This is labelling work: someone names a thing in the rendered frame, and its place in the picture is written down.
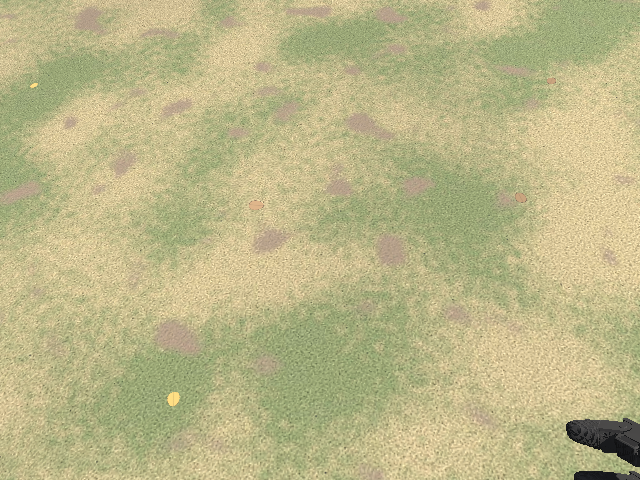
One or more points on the robot right hand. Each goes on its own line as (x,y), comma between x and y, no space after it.
(622,438)

